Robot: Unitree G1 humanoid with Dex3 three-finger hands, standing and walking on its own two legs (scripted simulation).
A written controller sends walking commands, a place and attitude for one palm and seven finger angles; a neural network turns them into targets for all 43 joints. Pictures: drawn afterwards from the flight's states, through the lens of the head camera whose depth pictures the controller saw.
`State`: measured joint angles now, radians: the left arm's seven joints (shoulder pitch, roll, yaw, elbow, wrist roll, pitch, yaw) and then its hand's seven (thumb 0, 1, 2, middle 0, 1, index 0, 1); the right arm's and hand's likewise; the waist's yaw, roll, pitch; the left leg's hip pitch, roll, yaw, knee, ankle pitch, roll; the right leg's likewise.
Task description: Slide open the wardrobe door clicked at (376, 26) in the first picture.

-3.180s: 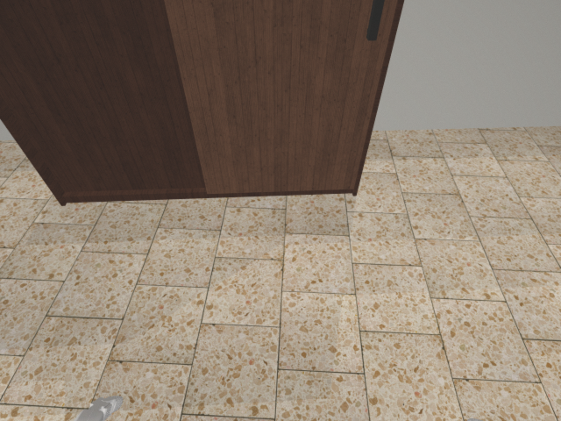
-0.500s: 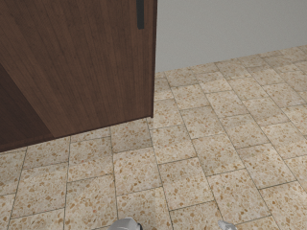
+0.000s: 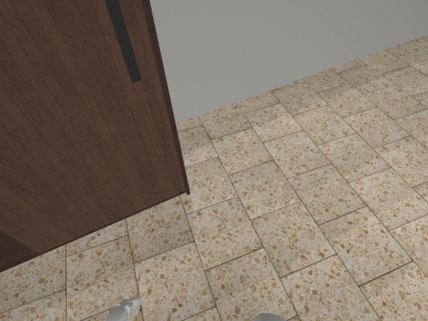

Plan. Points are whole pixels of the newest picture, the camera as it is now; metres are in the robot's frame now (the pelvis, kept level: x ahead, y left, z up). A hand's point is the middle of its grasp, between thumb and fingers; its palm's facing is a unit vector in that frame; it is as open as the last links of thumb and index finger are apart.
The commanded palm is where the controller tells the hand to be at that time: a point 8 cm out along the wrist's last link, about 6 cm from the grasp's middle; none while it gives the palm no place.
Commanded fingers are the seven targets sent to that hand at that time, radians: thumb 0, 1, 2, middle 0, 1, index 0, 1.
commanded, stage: turn to face it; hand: right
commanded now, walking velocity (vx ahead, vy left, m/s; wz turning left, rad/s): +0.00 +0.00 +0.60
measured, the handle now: (121, 36) +0.76 +0.22 +0.15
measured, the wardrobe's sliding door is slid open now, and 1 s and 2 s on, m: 0.00 0.00 0.00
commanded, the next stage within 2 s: take the last steps up to it in 0.64 s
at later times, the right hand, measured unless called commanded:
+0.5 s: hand (291, 311) +0.16 -0.15 -0.13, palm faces -0.18 +0.93 -0.33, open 7.4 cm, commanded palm none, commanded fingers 0.00 -0.90 -0.90 0.20 0.30 0.20 0.30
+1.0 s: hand (285, 298) +0.19 -0.15 -0.16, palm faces -0.35 +0.92 -0.16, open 7.4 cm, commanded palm none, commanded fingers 0.00 -0.90 -0.90 0.20 0.30 0.20 0.30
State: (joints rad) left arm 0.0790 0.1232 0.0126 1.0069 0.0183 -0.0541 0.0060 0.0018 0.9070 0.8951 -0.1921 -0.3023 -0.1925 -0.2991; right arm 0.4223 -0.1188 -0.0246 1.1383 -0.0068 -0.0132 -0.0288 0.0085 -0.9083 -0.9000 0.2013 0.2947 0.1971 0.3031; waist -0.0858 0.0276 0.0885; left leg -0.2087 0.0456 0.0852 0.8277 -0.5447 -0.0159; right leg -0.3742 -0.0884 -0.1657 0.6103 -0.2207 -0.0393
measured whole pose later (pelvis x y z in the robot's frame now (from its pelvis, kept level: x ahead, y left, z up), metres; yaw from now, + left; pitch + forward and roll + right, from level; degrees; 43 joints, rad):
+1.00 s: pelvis +0.07 +0.01 +0.02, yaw +23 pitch +0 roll +1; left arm 0.34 0.13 0.01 1.02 0.02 -0.03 0.03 0.00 0.90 0.89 -0.20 -0.30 -0.20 -0.30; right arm 0.24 -0.22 -0.08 1.01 -0.03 0.04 0.02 0.01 -0.91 -0.90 0.20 0.29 0.20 0.30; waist 0.01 0.04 0.00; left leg -0.48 0.01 0.00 1.03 -0.31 -0.01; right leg -0.11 -0.03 -0.11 0.37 -0.27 -0.03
